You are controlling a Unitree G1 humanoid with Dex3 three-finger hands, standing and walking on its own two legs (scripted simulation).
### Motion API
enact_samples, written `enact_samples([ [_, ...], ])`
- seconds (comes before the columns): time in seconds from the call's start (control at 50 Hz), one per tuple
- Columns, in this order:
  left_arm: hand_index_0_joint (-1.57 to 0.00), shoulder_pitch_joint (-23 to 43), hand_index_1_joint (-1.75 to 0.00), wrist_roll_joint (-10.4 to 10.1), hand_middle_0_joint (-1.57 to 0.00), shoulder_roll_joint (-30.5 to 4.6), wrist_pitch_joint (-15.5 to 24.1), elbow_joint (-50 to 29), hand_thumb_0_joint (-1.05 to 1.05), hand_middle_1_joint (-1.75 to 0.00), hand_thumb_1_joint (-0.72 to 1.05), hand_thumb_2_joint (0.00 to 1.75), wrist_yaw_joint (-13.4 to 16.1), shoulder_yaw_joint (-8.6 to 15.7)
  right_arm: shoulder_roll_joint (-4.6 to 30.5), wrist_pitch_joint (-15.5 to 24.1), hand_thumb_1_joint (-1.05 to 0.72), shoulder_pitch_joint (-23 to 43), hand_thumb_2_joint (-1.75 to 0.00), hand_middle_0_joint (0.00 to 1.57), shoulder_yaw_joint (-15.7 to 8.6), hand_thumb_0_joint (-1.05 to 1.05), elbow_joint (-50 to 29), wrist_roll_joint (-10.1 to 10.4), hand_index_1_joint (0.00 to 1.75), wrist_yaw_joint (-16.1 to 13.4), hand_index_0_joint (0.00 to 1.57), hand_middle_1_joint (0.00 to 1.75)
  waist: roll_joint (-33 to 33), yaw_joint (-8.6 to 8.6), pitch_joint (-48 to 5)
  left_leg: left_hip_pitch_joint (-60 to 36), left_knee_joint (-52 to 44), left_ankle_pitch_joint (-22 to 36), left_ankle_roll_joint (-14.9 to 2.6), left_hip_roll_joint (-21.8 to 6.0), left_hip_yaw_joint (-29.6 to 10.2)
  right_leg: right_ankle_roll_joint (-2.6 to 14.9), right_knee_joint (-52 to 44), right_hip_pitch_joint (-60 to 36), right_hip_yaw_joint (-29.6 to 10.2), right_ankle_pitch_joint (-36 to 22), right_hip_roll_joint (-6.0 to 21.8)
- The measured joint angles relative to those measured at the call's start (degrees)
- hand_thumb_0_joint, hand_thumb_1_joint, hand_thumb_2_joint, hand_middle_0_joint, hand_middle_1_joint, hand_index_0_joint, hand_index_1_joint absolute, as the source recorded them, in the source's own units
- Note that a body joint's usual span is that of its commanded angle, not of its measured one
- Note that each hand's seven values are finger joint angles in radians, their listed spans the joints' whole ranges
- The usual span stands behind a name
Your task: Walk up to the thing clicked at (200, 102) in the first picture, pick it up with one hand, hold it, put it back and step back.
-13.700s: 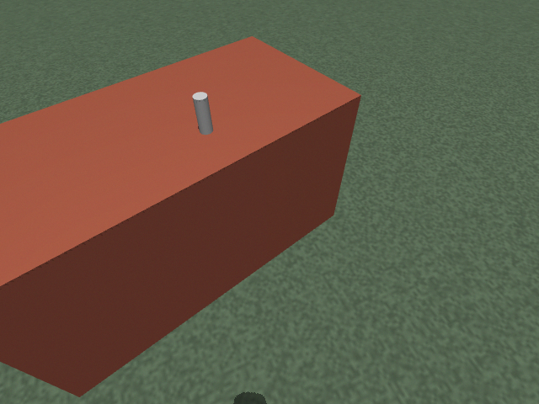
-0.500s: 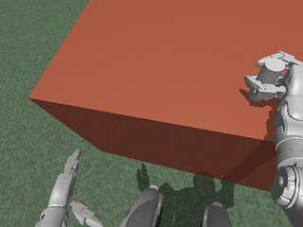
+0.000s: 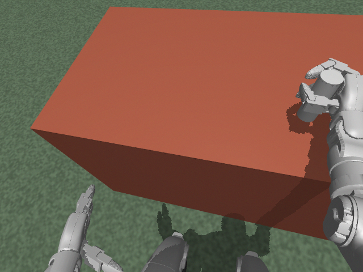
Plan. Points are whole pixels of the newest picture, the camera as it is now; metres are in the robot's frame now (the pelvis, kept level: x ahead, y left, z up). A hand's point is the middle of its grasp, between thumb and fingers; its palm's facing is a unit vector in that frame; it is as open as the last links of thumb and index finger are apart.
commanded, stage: settle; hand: right
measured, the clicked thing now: (317, 98) +0.50 -0.17 +0.06
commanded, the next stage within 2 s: lift in 0.28 s
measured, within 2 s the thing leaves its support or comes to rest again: neither
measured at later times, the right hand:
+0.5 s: hand (317, 81) +0.50 -0.15 +0.10, palm faces +0.02 +1.00 +0.00, open 5.4 cm
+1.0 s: hand (338, 85) +0.44 -0.15 +0.16, palm faces +0.03 +1.00 -0.01, open 5.3 cm
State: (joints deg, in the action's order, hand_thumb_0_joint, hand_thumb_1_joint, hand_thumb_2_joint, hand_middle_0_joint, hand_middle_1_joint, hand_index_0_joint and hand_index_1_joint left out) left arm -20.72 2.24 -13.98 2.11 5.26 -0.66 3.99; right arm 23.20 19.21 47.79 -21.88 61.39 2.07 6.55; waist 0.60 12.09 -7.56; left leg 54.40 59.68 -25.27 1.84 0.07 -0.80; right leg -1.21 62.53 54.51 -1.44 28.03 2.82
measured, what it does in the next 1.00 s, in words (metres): stands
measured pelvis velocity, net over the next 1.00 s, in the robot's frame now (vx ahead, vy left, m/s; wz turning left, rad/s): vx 0.01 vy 0.00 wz -0.01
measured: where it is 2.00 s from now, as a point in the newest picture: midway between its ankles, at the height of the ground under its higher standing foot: outside the picture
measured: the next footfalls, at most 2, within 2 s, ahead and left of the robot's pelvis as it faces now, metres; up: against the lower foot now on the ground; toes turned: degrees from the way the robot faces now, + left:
none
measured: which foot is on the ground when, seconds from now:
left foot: down 0.00-1.00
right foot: down 0.00-1.00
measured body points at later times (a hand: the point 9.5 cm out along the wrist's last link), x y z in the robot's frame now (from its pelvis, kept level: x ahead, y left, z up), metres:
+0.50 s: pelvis +0.01 +0.00 +0.02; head +0.10 -0.01 +0.45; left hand +0.15 +0.27 -0.01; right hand +0.50 -0.20 +0.11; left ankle +0.03 +0.14 -0.66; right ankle +0.01 -0.13 -0.66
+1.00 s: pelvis +0.01 +0.00 +0.04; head +0.05 +0.00 +0.49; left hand +0.16 +0.27 -0.01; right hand +0.44 -0.21 +0.16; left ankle +0.03 +0.14 -0.66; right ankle +0.01 -0.13 -0.66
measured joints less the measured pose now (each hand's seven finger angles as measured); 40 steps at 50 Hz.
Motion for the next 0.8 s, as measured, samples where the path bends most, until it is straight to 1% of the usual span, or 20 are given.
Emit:
enact_samples([
  [0.04, -0.06, 0.12, -0.06, -0.18, -0.07, 0.05, 0.16, 0.41, -0.01, -0.06, -0.53, 0.05, 0.05, 0.1, -0.18, -0.05, -0.09, 0.29, -1.24, 1.03, 0.29, 0.0, 0.53, 0.34, 1.19, 0.19, 1.04, 1.2, 0.05, -0.2, 0.13, -0.55, -0.37, 0.05, -0.03, -0.05, 0.04, -0.02, -0.45, -0.57, -0.02, -0.12, -0.05],
  [0.1, -0.06, 0.43, -0.06, -0.36, -0.07, 0.09, 0.02, 0.73, -0.01, -0.06, -0.53, 0.05, 0.17, -0.17, -0.44, -0.74, -0.09, -0.12, -1.24, 1.03, -0.01, 0.01, -0.2, 0.19, 1.19, 0.26, 1.04, 1.2, 0.07, -0.3, 0.17, -1.3, -1.02, 0.23, -0.06, -0.02, -0.04, -0.05, -1.22, -1.4, 0.08, -0.33, -0.01],
  [0.16, -0.06, 0.39, -0.06, -0.55, -0.07, 0.26, 0.41, 1.14, -0.01, -0.05, -0.53, 0.05, 0.21, -0.34, -0.6, -0.67, -0.09, 0.39, -1.24, 1.03, 0.41, 0.01, 0.47, 0.63, 1.19, 0.31, 1.04, 1.2, -0.06, -0.51, 0.32, -2.12, -1.59, 0.35, -0.14, -0.07, 0.02, -0.11, -1.93, -2.26, 0.06, -0.55, -0.05],
  [0.22, -0.06, 0.47, -0.06, -0.57, -0.06, 0.29, 0.21, 1.34, -0.01, -0.05, -0.53, 0.05, 0.24, -0.74, -0.52, -1.07, -0.09, 0.15, -1.23, 1.03, 0.19, 0.01, -0.31, 0.37, 1.19, 0.22, 1.04, 1.2, -0.13, -0.54, 0.39, -2.61, -2.11, 0.55, -0.18, -0.05, -0.08, -0.15, -2.57, -2.86, 0.18, -0.78, -0.02],
  [0.26, -0.06, 0.4, -0.06, -0.7, -0.06, 0.45, 0.49, 1.73, -0.01, -0.05, -0.53, 0.05, 0.19, -0.68, -0.5, -1.08, -0.09, 0.4, -1.23, 1.03, 0.48, 0.01, 0.0, 0.71, 1.19, 0.41, 1.04, 1.2, -0.11, -0.65, 0.44, -2.93, -2.38, 0.62, -0.19, -0.08, -0.05, -0.15, -2.87, -3.16, 0.15, -0.88, -0.05],
  [0.34, -0.06, 0.68, -0.06, -0.81, -0.06, 0.34, 0.34, 2.69, -0.01, -0.05, -0.53, 0.04, 0.32, -0.55, -0.35, -1.81, -0.09, 0.08, -1.23, 1.03, 0.28, 0.01, -1.07, 0.69, 1.19, 0.52, 1.04, 1.2, -0.04, -0.77, 0.6, -3.51, -2.91, 0.84, -0.14, -0.05, -0.24, -0.11, -3.44, -3.83, 0.36, -1.06, -0.01],
  [0.4, -0.06, 0.76, -0.06, -1.06, -0.06, 0.26, 0.4, 3.23, -0.01, -0.05, -0.53, 0.05, 0.47, -0.44, -0.42, -2.1, -0.09, 0.56, -1.23, 1.03, 0.71, 0.01, -0.46, 1.12, 1.19, 0.64, 1.04, 1.2, -0.11, -0.95, 0.73, -4.13, -3.43, 1.01, -0.12, -0.12, -0.26, -0.08, -3.98, -4.46, 0.41, -1.25, -0.08],
  [0.44, -0.06, 0.91, -0.06, -1.04, -0.06, 0.23, 0.46, 3.54, -0.01, -0.05, -0.53, 0.04, 0.58, -0.68, -0.46, -2.34, -0.09, 0.33, -1.23, 1.03, 0.55, 0.01, -0.77, 0.94, 1.19, 0.74, 1.04, 1.2, -0.14, -1.0, 0.6, -4.45, -3.84, 1.19, -0.11, -0.09, -0.38, -0.08, -4.42, -4.83, 0.53, -1.41, -0.05],
  [0.5, -0.06, 0.67, -0.05, -1.12, -0.06, 0.48, 0.51, 3.49, -0.01, -0.05, -0.52, 0.04, 0.54, -1.04, -0.75, -2.44, -0.09, 0.21, -1.23, 1.03, 1.05, 0.01, -0.54, 1.45, 1.19, 0.89, 1.04, 1.2, -0.2, -1.27, 0.52, -5.2, -4.42, 1.37, -0.12, -0.17, -0.44, -0.08, -5.11, -5.64, 0.62, -1.64, -0.12],
  [0.54, -0.06, 0.51, -0.05, -1.15, -0.06, 0.65, 0.33, 3.26, -0.01, -0.05, -0.52, 0.04, 0.44, -1.49, -1.14, -2.89, -0.09, -0.47, -1.23, 1.03, 0.87, 0.01, -1.16, 1.3, 1.19, 0.96, 1.04, 1.2, -0.28, -1.44, 0.45, -5.81, -4.89, 1.51, -0.12, -0.19, -0.54, -0.09, -5.68, -6.33, 0.75, -1.81, -0.13],
  [0.6, -0.06, -0.03, -0.05, -1.23, -0.06, 0.93, 0.65, 3.21, -0.01, -0.05, -0.51, 0.04, 0.32, -1.55, -1.8, -3.25, -0.09, -1.6, -1.23, 1.03, 1.56, 0.01, -2.58, 1.68, 1.19, 0.86, 1.04, 1.2, -0.16, -1.97, 0.45, -6.98, -5.66, 1.71, -0.12, -0.24, -0.58, -0.08, -6.52, -7.54, 0.82, -2.04, -0.18],
  [0.68, -0.06, -0.4, -0.05, -1.45, -0.06, 0.78, 0.55, 4.18, -0.01, -0.05, -0.51, 0.04, 0.48, -1.14, -2.86, -4.08, -0.09, -3.43, -1.23, 1.03, 1.74, 0.01, -5.14, 2.05, 1.19, 0.62, 1.04, 1.2, -0.04, -2.73, 0.64, -8.79, -6.83, 2.01, -0.07, -0.33, -0.7, -0.01, -7.81, -9.43, 0.99, -2.39, -0.25],
  [0.8, -0.05, -0.7, -0.04, -2.01, -0.05, 0.47, 0.48, 6.56, -0.01, -0.05, -0.51, 0.04, 0.93, -0.33, -4.77, -5.83, -0.09, -6.79, -1.23, 1.03, 3.53, 0.01, -9.96, 3.02, 1.19, 0.66, 1.04, 1.2, 0.05, -4.46, 0.67, -12.17, -8.89, 2.5, -0.01, -0.58, -0.86, 0.06, -10.18, -12.96, 1.24, -3.06, -0.47],
])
